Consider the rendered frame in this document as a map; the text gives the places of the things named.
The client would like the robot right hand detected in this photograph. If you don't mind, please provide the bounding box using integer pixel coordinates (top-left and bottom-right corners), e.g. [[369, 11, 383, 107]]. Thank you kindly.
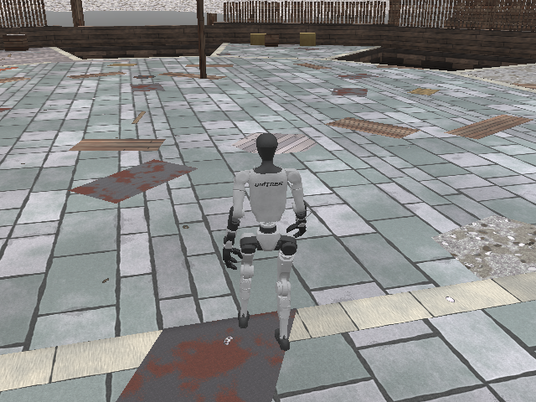
[[286, 223, 306, 238]]

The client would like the robot right upper arm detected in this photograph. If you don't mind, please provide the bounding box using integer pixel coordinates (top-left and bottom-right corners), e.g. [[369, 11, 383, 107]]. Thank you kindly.
[[285, 168, 306, 213]]

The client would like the robot left hand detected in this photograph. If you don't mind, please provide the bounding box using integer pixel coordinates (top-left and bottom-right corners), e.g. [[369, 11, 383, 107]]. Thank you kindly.
[[223, 248, 243, 270]]

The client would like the humanoid robot head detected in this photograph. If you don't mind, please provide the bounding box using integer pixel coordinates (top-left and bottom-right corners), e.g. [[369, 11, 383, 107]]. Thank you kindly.
[[253, 133, 282, 174]]

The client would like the robot left forearm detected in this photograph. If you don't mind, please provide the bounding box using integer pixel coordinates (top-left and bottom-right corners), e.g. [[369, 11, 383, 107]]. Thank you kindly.
[[223, 206, 240, 249]]

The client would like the robot right forearm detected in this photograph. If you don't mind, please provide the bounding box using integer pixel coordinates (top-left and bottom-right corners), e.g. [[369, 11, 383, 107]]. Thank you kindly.
[[295, 200, 307, 227]]

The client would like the left robot shin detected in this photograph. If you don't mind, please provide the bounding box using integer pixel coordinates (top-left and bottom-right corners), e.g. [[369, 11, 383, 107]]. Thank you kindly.
[[240, 265, 251, 317]]

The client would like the robot left upper arm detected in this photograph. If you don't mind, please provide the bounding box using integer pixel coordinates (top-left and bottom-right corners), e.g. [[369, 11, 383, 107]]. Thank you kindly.
[[232, 170, 250, 219]]

